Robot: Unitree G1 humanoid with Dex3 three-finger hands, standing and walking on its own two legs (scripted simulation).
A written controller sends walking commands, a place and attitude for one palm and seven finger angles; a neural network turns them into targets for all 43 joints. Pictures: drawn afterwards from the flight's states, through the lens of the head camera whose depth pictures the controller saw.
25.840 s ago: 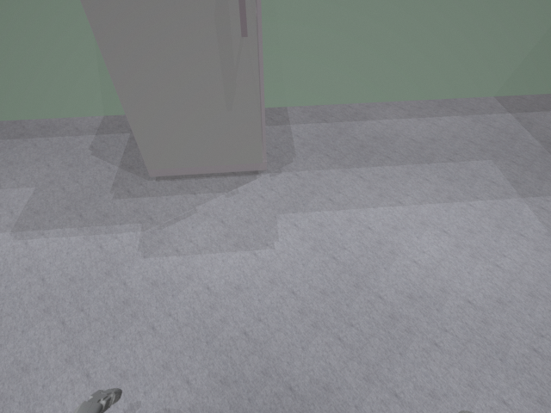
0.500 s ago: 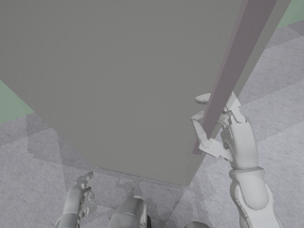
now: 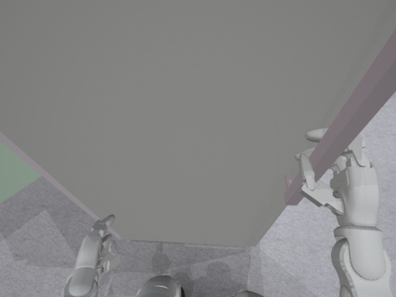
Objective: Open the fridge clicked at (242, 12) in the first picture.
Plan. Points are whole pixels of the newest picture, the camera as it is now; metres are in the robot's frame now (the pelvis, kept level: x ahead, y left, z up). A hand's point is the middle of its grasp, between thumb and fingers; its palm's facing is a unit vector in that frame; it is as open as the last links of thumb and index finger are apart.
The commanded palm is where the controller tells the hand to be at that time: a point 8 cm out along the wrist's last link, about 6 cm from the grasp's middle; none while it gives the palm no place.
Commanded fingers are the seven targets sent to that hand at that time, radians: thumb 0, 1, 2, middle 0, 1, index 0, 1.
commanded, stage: walk backward, drawing the door open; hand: right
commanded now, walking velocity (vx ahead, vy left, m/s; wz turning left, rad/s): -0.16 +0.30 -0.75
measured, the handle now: (329, 131) +0.34 -0.14 +0.20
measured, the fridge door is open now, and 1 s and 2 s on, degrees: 48 84 79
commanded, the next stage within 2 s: stop walking and hold the door back in 0.86 s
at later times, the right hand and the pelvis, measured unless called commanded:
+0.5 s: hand out of the picture +0.13 -0.08 +0.15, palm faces +0.50 +0.82 -0.28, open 6.4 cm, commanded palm +0.08 -0.11 +0.15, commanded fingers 0.00 -0.90 -0.90 0.45 1.40 0.45 1.40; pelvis -0.06 +0.18 +0.02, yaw -18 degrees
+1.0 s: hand out of the picture -0.01 +0.00 +0.15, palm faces +0.73 +0.63 -0.26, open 6.3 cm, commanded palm -0.05 -0.03 +0.13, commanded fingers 0.00 -0.90 -0.90 0.45 1.40 0.45 1.40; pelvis -0.10 +0.31 +0.02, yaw -35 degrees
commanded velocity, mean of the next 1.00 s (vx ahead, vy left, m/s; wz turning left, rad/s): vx -0.19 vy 0.13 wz -0.57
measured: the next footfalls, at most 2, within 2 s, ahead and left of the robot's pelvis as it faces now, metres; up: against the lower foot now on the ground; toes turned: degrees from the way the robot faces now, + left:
right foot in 0.02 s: +0.04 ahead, -0.08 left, +0.00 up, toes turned -7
left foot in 0.36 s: +0.02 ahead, +0.29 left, +0.00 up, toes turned -11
